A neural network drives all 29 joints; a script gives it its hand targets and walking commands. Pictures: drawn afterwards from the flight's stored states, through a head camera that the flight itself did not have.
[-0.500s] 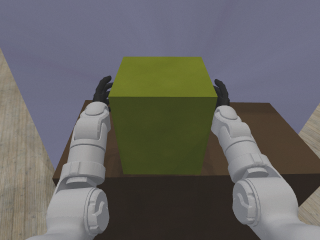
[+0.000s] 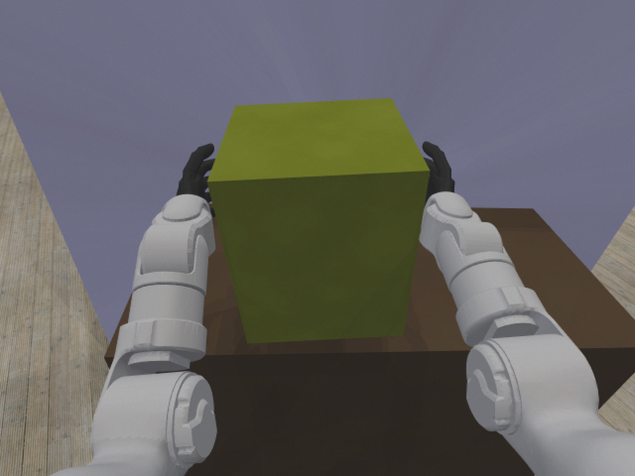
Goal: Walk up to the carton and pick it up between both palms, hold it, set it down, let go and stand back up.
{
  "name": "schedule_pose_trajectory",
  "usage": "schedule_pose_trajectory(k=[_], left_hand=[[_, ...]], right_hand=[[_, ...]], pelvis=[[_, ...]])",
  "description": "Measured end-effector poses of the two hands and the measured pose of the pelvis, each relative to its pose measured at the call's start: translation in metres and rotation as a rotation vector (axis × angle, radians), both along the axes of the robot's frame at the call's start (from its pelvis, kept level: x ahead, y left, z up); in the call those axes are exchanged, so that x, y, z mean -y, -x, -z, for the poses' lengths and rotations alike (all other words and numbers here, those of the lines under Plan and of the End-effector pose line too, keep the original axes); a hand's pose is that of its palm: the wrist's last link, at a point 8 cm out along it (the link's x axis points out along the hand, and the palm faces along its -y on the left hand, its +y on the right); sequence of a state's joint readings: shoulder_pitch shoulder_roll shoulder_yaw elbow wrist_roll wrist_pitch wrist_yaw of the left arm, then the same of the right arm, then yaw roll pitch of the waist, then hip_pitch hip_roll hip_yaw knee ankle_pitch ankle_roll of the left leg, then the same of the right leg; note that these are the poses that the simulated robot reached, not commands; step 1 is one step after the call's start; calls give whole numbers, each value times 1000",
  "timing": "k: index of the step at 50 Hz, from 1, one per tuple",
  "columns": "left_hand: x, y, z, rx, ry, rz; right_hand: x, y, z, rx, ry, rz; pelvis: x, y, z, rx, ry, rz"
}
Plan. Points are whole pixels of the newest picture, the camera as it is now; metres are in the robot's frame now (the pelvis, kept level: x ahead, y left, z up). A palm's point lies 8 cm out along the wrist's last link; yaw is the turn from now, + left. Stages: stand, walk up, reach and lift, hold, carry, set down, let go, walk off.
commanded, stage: reach and lift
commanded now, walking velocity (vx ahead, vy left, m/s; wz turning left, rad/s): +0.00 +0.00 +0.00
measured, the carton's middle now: (319, 220) +0.41 +0.02 +0.18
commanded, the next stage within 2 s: hold in 0.66 s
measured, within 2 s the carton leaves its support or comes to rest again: neither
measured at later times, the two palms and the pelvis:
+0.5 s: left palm (191, 194) +0.38 +0.17 +0.23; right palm (439, 191) +0.40 -0.13 +0.24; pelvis +0.00 +0.00 +0.00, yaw +0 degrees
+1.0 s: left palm (185, 189) +0.37 +0.17 +0.25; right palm (445, 181) +0.39 -0.13 +0.26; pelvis +0.00 +0.00 +0.00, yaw +0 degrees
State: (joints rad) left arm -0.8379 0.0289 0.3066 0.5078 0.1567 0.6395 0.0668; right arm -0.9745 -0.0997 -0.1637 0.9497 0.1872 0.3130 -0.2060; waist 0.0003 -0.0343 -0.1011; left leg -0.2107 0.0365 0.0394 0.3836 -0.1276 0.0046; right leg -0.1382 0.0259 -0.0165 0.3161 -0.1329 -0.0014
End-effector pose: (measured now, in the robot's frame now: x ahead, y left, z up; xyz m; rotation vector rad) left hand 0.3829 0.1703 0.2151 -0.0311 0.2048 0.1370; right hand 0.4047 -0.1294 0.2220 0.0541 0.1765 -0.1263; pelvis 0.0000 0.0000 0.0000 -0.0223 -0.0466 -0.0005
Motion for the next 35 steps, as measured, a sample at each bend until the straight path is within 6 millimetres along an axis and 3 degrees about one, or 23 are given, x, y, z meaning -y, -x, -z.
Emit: schedule_pose_trajectory(k=[19, 35], left_hand=[[2, -1, -10, -3, 0, -3], [-1, 11, -26, 2, 6, -11]], right_hand=[[2, -1, -9, -5, -16, -3], [-1, 8, -26, -2, -19, -9]], pelvis=[[0, 0, 0, 0, 0, 0], [0, 0, 0, 0, 0, 0]])
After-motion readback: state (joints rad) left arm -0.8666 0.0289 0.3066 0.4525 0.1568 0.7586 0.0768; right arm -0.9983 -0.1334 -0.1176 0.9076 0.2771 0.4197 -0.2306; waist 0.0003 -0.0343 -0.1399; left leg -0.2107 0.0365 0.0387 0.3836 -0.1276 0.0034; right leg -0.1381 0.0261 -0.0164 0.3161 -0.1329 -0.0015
